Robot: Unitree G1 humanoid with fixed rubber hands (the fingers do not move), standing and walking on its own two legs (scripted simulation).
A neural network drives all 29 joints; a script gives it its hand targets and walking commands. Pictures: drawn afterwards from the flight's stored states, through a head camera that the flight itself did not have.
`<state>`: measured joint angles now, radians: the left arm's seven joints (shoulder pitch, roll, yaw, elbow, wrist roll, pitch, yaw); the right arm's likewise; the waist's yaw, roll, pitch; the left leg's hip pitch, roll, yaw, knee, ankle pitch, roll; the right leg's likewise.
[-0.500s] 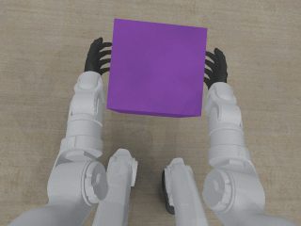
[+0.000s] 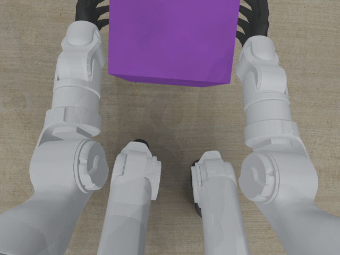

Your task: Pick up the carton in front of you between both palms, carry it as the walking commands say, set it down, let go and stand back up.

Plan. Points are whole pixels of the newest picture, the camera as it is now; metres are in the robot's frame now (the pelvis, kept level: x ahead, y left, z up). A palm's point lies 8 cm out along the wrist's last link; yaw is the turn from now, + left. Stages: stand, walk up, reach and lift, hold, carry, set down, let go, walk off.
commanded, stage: set down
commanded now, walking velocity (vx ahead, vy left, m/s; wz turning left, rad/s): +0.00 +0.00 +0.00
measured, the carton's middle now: (171, 36) +0.55 +0.07 -0.22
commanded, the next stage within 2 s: none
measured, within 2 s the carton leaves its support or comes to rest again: rests again in 0.56 s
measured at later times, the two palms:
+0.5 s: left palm (100, 32) +0.53 +0.22 -0.22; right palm (238, 43) +0.55 -0.08 -0.22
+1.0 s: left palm (100, 37) +0.52 +0.23 -0.23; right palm (237, 47) +0.55 -0.08 -0.23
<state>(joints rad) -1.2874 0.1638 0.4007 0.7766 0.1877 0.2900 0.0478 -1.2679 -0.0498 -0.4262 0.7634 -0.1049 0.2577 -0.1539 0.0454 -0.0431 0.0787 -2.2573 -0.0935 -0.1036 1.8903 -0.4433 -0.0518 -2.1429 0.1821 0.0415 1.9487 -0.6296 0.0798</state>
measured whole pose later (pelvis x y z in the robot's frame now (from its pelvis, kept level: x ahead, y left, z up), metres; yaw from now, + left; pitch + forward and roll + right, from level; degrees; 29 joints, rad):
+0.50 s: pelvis +0.00 +0.00 -0.05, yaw -1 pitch +41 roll -1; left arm -1.38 0.26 0.38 0.91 0.08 0.24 0.02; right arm -1.41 -0.14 -0.26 0.92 0.00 0.22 -0.21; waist 0.08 -0.05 0.28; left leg -2.29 -0.03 -0.06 2.10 -0.53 -0.05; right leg -2.20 0.21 0.04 2.17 -0.68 0.07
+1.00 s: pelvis -0.01 +0.00 -0.06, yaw -2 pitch +35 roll -1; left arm -1.44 0.30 0.41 1.00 0.12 0.21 -0.06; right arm -1.49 -0.17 -0.33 1.02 -0.07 0.19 -0.10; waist 0.09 -0.04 0.40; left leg -2.25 -0.01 -0.05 2.15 -0.51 -0.03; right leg -2.17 0.19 0.03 2.22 -0.66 0.06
